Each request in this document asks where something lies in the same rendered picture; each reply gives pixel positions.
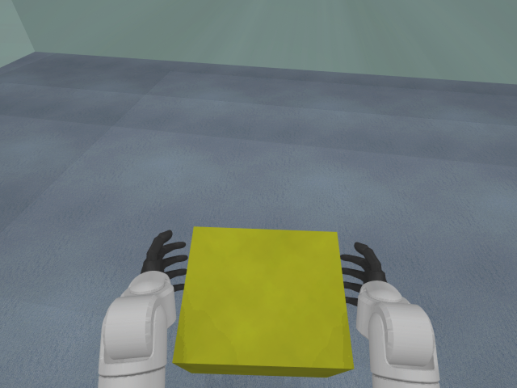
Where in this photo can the carton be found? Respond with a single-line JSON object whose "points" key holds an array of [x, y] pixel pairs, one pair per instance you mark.
{"points": [[264, 302]]}

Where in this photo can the right robot hand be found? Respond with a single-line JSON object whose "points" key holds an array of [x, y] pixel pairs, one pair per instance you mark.
{"points": [[371, 266]]}

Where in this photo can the left robot forearm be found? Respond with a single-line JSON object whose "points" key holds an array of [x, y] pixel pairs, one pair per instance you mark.
{"points": [[133, 346]]}

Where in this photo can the left robot hand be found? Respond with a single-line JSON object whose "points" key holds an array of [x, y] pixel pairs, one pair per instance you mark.
{"points": [[156, 252]]}

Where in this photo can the right robot forearm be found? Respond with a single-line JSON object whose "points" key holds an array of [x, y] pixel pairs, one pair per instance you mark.
{"points": [[401, 338]]}

